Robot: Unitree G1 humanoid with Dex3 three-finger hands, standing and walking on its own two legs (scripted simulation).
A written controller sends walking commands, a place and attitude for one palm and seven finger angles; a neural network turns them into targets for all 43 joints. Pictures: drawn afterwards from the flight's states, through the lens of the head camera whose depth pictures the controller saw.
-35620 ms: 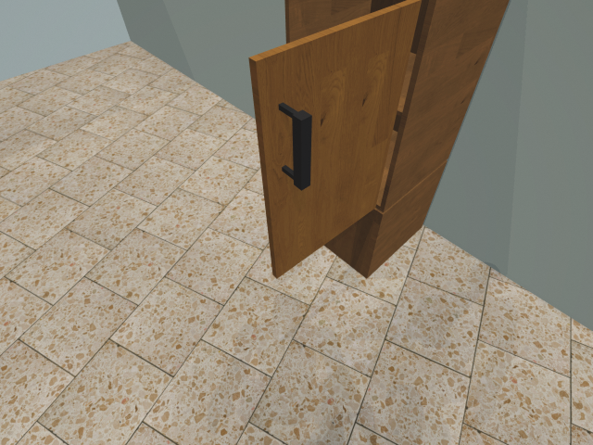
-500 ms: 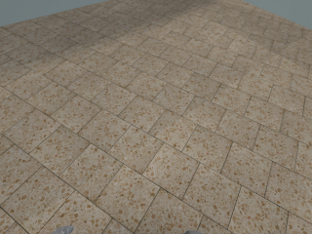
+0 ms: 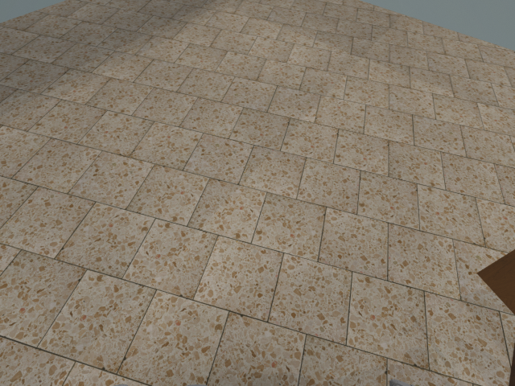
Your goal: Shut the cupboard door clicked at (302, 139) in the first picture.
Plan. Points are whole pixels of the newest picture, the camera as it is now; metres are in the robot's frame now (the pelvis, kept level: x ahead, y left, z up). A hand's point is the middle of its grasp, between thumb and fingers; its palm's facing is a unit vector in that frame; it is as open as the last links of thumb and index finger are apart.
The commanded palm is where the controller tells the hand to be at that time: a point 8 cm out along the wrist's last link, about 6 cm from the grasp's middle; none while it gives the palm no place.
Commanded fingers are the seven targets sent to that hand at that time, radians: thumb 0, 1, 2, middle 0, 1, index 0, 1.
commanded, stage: turn to face it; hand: left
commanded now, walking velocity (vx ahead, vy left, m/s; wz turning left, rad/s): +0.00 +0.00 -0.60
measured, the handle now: out of the picture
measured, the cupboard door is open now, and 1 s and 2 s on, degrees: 60 60 60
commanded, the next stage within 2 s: take the last steps up to it in 1.70 s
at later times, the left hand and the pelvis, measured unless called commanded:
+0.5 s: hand (183, 367) +0.16 +0.13 -0.14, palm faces -0.29 -0.91 -0.29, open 7.4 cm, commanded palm none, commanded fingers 0.00 0.90 0.90 -0.20 -0.30 -0.20 -0.30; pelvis +0.00 -0.04 +0.01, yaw -18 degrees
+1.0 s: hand (194, 332) +0.22 +0.12 -0.16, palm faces -0.52 -0.83 -0.21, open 7.4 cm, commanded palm none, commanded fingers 0.00 0.90 0.90 -0.20 -0.30 -0.20 -0.30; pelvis +0.04 -0.01 +0.01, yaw -35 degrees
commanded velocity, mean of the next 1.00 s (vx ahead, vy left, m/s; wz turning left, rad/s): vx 0.00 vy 0.00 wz -0.60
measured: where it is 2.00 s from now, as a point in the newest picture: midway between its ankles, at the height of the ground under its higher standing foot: outside the picture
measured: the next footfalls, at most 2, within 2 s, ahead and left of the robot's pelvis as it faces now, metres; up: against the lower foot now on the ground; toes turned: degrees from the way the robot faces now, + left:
right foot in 0.38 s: +0.00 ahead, -0.14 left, +0.00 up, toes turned -19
left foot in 0.80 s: +0.13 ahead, +0.07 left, +0.00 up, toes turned -25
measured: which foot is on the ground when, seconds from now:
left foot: down 0.00-0.38, up 0.40-0.78, down 0.80-1.00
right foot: up 0.00-0.36, down 0.38-0.80, up 0.82-1.00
